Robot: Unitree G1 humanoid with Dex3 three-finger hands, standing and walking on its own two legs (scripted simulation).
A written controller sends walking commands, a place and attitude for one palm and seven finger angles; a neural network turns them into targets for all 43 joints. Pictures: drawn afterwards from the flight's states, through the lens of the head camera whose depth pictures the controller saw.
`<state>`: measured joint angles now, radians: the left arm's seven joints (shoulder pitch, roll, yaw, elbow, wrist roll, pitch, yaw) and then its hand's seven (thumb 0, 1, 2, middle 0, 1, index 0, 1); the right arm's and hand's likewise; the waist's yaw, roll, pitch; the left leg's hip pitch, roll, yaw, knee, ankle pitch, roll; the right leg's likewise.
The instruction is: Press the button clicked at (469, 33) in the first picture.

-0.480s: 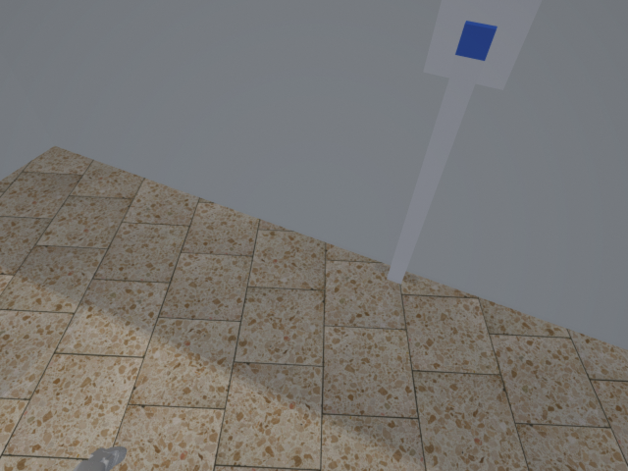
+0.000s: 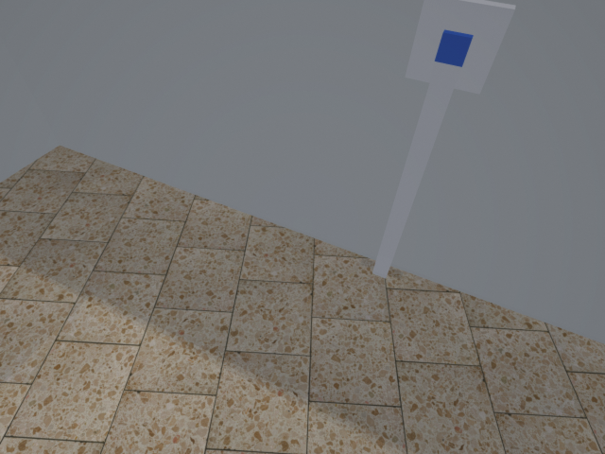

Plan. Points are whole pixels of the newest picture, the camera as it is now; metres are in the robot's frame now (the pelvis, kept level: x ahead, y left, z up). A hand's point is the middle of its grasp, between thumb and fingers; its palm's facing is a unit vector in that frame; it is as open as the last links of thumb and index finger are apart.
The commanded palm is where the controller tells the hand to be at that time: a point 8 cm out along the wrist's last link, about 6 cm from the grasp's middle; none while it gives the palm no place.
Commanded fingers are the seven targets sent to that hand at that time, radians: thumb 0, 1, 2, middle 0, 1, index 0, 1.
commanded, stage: stand and wait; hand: left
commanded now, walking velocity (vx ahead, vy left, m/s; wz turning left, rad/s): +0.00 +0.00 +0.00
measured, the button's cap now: (453, 48) +0.91 -0.28 +0.16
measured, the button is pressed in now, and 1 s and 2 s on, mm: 0 0 0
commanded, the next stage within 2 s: look at it before walking up in 0.58 s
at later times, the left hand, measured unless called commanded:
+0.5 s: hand out of the picture +0.05 +0.23 -0.15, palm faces -0.03 -0.94 -0.33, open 7.3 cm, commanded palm none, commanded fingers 0.00 0.90 0.90 -0.20 -0.30 -0.20 -0.30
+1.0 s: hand out of the picture +0.05 +0.23 -0.15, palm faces -0.03 -0.94 -0.33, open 7.3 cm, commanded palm none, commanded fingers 0.00 0.90 0.90 -0.20 -0.30 -0.20 -0.30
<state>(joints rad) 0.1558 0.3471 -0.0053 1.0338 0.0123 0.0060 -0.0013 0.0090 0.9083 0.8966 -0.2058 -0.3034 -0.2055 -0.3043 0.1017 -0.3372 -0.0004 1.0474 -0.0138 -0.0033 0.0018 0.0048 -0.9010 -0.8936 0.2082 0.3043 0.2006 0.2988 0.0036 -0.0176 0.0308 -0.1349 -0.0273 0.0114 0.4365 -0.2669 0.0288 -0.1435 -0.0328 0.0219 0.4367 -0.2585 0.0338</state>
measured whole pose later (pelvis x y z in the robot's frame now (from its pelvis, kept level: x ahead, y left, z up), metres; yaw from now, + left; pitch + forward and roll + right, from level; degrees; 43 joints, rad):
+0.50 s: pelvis -0.02 -0.01 +0.00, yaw +0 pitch -2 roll +0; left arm 0.14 0.34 -0.01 1.08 0.01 0.00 -0.01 0.01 0.91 0.90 -0.21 -0.30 -0.21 -0.30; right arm 0.13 -0.34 0.00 1.11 -0.01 0.00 0.01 0.00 -0.90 -0.89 0.21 0.30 0.20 0.30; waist 0.00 0.00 0.03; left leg -0.14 -0.01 0.00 0.38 -0.20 0.01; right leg -0.15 -0.01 0.01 0.39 -0.20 0.01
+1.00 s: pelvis -0.02 -0.02 +0.00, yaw +0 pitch -2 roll +0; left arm 0.14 0.34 -0.01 1.09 0.01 -0.01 -0.01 0.01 0.91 0.90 -0.21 -0.30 -0.21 -0.30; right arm 0.12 -0.34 0.01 1.12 -0.01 -0.01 0.01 0.00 -0.90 -0.89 0.21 0.30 0.20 0.30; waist 0.00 -0.01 0.04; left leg -0.13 0.00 0.00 0.37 -0.20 0.00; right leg -0.15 -0.01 0.01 0.37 -0.20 0.01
